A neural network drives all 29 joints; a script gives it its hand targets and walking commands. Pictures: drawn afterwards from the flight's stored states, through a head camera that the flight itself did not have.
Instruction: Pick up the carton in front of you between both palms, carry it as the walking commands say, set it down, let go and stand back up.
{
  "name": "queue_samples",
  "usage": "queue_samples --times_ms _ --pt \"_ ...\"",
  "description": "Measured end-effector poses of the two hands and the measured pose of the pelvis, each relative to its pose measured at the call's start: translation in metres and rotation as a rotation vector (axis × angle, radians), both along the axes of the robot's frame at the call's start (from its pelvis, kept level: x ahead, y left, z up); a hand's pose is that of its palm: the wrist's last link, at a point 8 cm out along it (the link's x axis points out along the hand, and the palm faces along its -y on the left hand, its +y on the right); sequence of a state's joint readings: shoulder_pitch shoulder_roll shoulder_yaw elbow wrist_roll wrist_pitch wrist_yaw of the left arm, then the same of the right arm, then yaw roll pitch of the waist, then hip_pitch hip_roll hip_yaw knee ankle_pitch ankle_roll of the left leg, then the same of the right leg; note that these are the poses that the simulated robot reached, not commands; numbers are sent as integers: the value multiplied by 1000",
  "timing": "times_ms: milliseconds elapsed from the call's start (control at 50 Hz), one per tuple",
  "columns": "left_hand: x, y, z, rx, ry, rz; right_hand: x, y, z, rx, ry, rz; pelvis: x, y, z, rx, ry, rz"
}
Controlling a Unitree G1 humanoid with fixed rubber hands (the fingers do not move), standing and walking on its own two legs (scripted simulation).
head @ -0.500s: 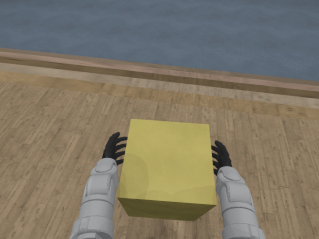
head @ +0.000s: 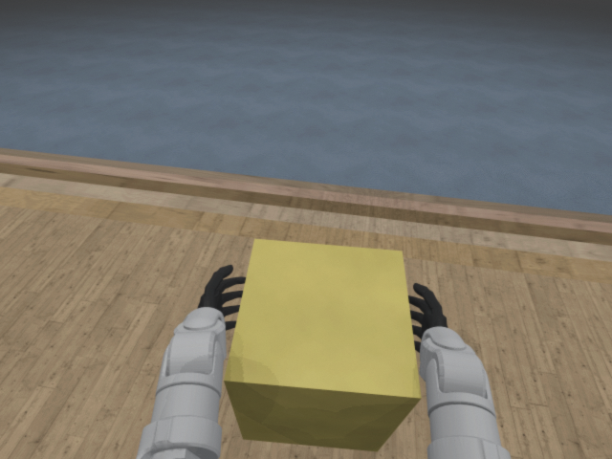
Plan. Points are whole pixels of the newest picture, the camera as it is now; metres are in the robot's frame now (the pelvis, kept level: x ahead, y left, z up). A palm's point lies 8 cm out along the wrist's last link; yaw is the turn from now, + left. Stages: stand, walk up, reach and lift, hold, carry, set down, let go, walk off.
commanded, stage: reach and lift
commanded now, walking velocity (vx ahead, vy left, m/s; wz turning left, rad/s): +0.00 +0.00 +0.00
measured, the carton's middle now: (318, 349) +0.30 +0.00 -0.03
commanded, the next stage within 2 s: hold in 0.76 s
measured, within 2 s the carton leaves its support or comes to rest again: neither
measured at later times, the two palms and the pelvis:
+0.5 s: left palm (208, 310) +0.31 +0.15 +0.04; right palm (427, 328) +0.31 -0.15 +0.03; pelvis +0.02 +0.00 +0.01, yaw +0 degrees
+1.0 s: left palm (203, 308) +0.30 +0.15 +0.06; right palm (431, 324) +0.30 -0.15 +0.05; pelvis +0.02 +0.00 +0.01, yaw +0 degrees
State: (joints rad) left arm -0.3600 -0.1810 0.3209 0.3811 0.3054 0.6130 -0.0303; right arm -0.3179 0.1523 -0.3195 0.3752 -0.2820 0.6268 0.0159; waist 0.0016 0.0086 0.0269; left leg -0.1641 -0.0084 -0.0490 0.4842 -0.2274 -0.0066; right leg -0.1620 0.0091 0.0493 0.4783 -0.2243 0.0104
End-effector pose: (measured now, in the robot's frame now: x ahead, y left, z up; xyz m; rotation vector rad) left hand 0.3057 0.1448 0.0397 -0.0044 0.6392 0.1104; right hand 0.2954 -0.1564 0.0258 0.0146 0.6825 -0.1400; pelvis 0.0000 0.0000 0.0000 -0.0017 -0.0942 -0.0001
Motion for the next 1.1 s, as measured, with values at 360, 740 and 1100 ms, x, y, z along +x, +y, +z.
queue_samples --times_ms 360,740,1100 --pt "10 4 2 21 -1 -12 10 4 2 -20 -1 17 15 1 5 1 14 0" --pt "5 5 8 38 9 -19 5 6 7 -35 10 33 25 2 8 0 -9 3" --pt "-2 6 25 5 -22 13 4 6 28 -8 -21 19 12 -1 6 0 -54 2"
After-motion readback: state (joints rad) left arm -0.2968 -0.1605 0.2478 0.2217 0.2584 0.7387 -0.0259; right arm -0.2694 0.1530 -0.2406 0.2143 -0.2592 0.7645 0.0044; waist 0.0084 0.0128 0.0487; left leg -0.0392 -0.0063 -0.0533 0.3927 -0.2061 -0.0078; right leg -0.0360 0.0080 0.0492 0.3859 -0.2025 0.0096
